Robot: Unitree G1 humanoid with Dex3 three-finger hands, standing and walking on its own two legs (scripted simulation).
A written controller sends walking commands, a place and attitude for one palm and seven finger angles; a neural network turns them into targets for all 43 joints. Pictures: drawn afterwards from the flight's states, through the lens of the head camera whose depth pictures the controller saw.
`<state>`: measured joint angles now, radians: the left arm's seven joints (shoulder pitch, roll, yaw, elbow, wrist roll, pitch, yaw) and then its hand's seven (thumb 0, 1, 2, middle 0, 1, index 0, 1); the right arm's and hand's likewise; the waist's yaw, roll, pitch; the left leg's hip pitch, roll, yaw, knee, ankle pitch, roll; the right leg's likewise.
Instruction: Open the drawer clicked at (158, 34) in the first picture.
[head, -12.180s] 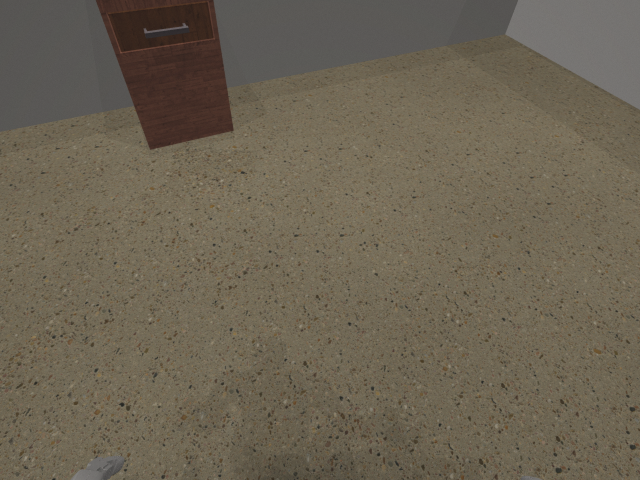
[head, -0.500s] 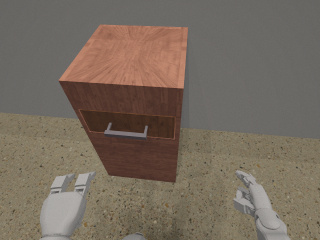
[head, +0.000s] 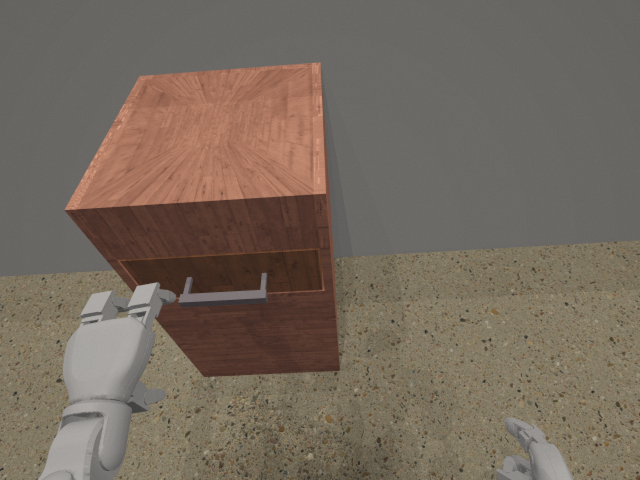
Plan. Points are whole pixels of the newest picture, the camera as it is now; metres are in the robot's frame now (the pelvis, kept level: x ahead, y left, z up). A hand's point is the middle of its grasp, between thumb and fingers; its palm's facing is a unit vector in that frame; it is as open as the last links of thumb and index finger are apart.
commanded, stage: raise the hand with hooked fingers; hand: left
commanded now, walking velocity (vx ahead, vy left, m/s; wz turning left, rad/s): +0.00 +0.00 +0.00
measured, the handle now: (225, 289) +0.48 +0.26 -0.19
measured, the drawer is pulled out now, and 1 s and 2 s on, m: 0.00 0.00 0.00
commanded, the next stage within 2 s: move the hooked fingers above the handle in 0.86 s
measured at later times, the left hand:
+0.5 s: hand (101, 292) +0.30 +0.28 +0.10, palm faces +0.06 -0.08 -1.00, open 13.8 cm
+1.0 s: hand (112, 301) +0.29 +0.27 +0.09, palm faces +0.05 -0.09 -0.99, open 13.8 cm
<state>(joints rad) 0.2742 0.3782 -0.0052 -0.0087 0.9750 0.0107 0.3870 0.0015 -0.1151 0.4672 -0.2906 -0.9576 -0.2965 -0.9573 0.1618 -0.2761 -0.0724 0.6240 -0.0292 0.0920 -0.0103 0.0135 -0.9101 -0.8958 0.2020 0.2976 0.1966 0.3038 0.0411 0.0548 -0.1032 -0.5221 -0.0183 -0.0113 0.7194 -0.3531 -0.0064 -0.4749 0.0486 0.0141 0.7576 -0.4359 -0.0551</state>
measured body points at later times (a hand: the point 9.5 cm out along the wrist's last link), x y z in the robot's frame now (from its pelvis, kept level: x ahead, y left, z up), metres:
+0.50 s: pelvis -0.01 +0.04 +0.02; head +0.00 +0.01 +0.47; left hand +0.29 +0.29 +0.15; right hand +0.20 -0.16 -0.08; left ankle +0.00 +0.13 -0.71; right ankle -0.04 -0.08 -0.71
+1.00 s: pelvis -0.01 +0.03 +0.02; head +0.00 +0.00 +0.47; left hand +0.28 +0.27 +0.15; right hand +0.17 -0.20 -0.09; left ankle +0.00 +0.13 -0.71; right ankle -0.04 -0.08 -0.71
